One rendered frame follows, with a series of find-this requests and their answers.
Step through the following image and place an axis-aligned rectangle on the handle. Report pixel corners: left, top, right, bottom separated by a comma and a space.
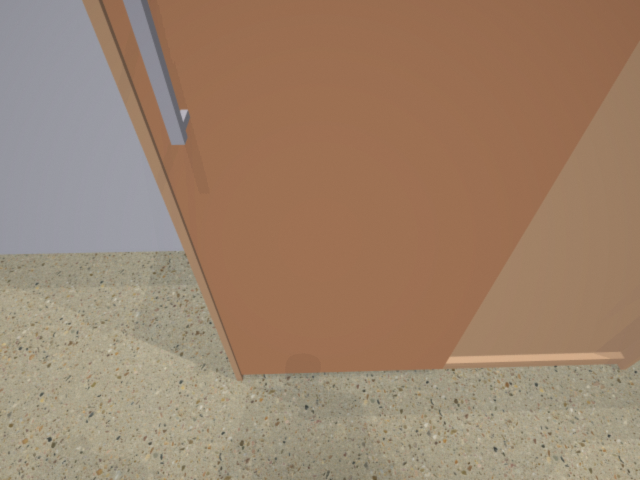
123, 0, 190, 145

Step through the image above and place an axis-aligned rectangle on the wardrobe door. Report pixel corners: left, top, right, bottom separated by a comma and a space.
102, 0, 640, 375
450, 41, 640, 356

